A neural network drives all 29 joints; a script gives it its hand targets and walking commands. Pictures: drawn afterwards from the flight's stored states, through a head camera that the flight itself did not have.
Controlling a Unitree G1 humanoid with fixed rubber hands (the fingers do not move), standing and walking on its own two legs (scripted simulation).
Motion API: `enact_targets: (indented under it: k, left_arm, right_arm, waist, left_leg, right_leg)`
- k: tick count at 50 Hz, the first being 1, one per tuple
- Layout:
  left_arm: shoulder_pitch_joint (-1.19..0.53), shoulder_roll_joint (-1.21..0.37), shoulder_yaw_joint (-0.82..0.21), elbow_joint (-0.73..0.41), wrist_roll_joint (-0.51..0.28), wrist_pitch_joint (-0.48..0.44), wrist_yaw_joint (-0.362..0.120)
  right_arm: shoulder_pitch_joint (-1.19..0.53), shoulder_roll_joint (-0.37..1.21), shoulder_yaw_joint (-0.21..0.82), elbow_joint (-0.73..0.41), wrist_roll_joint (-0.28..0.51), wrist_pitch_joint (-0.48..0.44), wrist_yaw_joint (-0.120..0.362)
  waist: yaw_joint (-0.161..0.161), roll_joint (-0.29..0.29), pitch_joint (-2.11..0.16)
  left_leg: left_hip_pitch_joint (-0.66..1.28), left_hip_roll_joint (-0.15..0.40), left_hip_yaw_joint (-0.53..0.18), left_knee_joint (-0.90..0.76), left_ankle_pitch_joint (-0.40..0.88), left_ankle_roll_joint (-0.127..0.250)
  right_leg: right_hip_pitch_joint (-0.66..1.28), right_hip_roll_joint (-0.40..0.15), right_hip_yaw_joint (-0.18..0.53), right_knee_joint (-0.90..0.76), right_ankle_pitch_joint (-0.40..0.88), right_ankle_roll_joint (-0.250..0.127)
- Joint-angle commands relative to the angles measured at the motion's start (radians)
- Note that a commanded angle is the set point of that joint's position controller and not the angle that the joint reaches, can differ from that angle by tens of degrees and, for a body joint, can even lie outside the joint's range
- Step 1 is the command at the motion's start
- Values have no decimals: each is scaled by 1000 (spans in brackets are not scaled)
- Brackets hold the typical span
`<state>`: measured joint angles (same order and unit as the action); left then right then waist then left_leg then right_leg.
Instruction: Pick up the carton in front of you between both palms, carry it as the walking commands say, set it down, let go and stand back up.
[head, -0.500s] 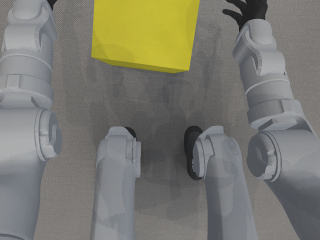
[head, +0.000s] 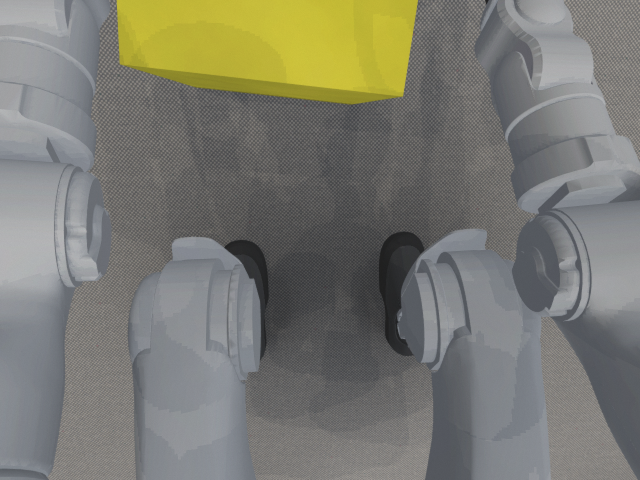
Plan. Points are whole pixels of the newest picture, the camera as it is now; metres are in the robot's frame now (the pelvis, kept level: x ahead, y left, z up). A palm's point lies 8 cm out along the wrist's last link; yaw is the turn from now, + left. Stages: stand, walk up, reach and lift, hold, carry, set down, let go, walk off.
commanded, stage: reach and lift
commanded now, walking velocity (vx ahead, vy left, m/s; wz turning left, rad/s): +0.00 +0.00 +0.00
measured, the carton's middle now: out of the picture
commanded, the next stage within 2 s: none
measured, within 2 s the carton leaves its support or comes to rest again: leaves its support in 0.64 s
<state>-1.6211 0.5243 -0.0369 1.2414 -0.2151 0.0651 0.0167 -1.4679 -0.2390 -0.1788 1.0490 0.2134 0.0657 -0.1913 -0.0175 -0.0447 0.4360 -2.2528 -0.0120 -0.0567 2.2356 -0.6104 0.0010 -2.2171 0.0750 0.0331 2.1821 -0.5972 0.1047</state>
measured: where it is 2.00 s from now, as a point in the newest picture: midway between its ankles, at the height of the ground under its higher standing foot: (327, 317)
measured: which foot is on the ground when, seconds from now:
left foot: down 0.00-1.00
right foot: down 0.00-1.00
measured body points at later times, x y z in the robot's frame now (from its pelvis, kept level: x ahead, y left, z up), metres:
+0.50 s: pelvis -0.01 +0.00 +0.00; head +0.37 +0.05 +0.23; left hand +0.57 +0.21 -0.18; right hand +0.56 -0.10 -0.18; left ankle +0.10 +0.12 -0.34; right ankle +0.12 -0.14 -0.34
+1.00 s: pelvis -0.01 -0.02 +0.06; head +0.28 +0.05 +0.40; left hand +0.52 +0.21 -0.03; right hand +0.53 -0.09 -0.02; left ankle +0.10 +0.12 -0.34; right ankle +0.12 -0.14 -0.34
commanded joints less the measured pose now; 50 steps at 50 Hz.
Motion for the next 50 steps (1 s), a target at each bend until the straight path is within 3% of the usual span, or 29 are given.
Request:
enact_targets:
  k: [1, 10, 14, 17, 18, 21, 23, 25, 28, 33, 38, 42, 46, 50]
  left_arm:
    - [-228, 105, 28, -57, 15, -18, 4]
    - [-288, 70, 17, -88, 20, -18, -7]
    - [-344, -38, -37, -86, -5, -8, -21]
    - [-367, -181, -45, -64, 9, 5, -50]
    - [-403, -314, -59, -76, 27, 14, -80]
    - [-469, -786, -84, -123, 76, 55, -216]
    - [-408, -931, -43, -156, 110, 82, -273]
    - [-373, -998, -19, -185, 134, 99, -294]
    - [-367, -1057, -33, -240, 121, 109, -300]
    - [-434, -1138, -131, -449, 55, 112, -272]
    - [-436, -1246, -201, -645, 31, 165, -233]
    - [-292, -1337, -183, -597, 91, 224, -215]
    - [-205, -1385, -51, -425, 202, 262, -243]
    - [-194, -1377, 72, -350, 290, 273, -268]
  right_arm:
    - [-188, -61, 1, -75, 1, -18, 1]
    - [-231, -45, -29, -69, -35, -18, -9]
    - [-294, 47, 1, -73, -29, -14, 0]
    - [-307, 158, -28, -63, -83, -5, 20]
    - [-347, 280, -24, -78, -112, 2, 48]
    - [-501, 731, 16, -104, -166, 56, 184]
    - [-520, 853, 19, -129, -184, 85, 245]
    - [-505, 929, 22, -152, -190, 101, 276]
    - [-505, 1000, 63, -197, -155, 110, 290]
    - [-536, 1107, 185, -288, -60, 120, 281]
    - [-583, 1162, 296, -464, -31, 164, 261]
    - [-531, 1179, 308, -505, -82, 201, 256]
    - [-434, 1191, 156, -372, -219, 242, 273]
    - [-407, 1191, 46, -296, -315, 263, 291]
  waist:
    - [27, 107, -1312]
    - [1, 116, -1221]
    - [4, 114, -1194]
    - [-25, 112, -1138]
    - [-35, 117, -1112]
    - [-14, 117, -1085]
    - [3, 90, -1067]
    - [23, 65, -1065]
    - [45, 44, -1147]
    - [75, 83, -1491]
    - [66, 149, -1890]
    - [54, 149, -1839]
    - [11, 132, -1503]
    - [4, 122, -1404]
  left_leg:
    - [713, 11, 35, -196, 490, -16]
    - [589, 10, 42, -220, 351, -19]
    - [585, 1, 43, -236, 305, -19]
    - [562, -14, 46, -242, 267, -25]
    - [553, -22, 45, -242, 254, -24]
    - [516, -55, 54, -225, 280, -6]
    - [483, -68, 73, -214, 306, 2]
    - [466, -72, 80, -211, 337, 9]
    - [501, -74, 83, -209, 398, 12]
    - [753, -82, 92, -203, 615, -2]
    - [1067, -100, 109, -230, 753, -19]
    - [984, -118, 136, -323, 613, -28]
    - [689, -126, 148, -442, 287, -30]
    - [625, -129, 147, -526, 176, -25]
  right_leg:
    - [533, 1, -135, -111, 420, -20]
    - [553, 8, -123, -135, 354, -32]
    - [579, 18, -122, -146, 328, -37]
    - [611, 31, -130, -148, 307, -42]
    - [607, 41, -134, -147, 297, -46]
    - [544, 71, -137, -123, 299, -58]
    - [510, 78, -144, -114, 306, -62]
    - [490, 82, -148, -108, 327, -64]
    - [477, 87, -151, -98, 371, -65]
    - [499, 98, -165, -94, 487, -64]
    - [531, 112, -183, -151, 510, -57]
    - [543, 122, -188, -237, 411, -48]
    - [488, 118, -174, -347, 206, -62]
    - [504, 118, -160, -438, 140, -71]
